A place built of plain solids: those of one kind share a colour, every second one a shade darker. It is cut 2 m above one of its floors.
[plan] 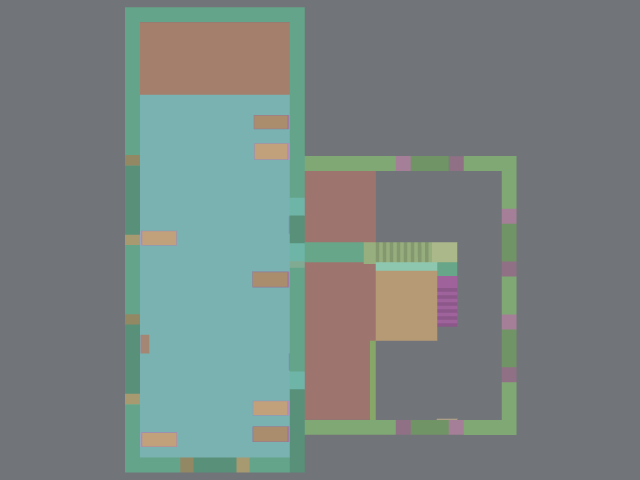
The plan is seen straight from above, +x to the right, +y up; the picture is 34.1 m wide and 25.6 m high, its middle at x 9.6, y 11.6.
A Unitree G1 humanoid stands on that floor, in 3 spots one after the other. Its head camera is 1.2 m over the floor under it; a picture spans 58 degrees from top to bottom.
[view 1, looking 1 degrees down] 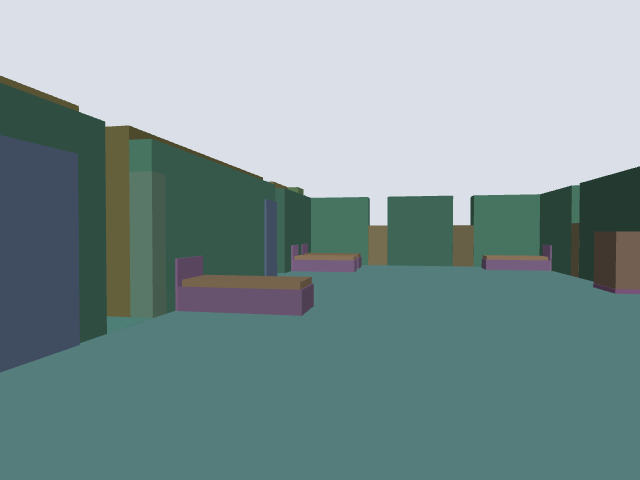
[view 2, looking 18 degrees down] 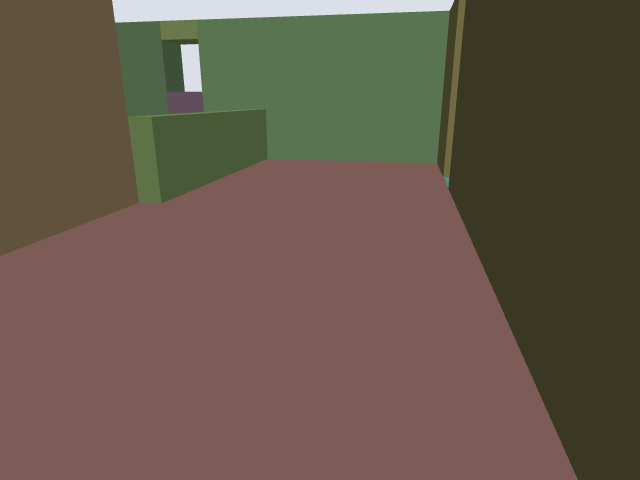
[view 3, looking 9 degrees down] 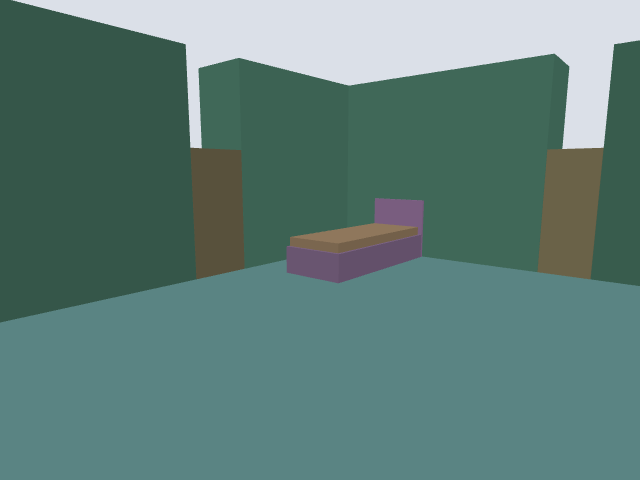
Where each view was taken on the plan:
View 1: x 4.54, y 15.95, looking -79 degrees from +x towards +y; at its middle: wall_dorter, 16.25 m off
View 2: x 9.42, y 10.87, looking -79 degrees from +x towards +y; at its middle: floor_gallery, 3.88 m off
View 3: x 5.59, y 4.12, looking -140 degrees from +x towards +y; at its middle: bed_pallet_dorter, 4.90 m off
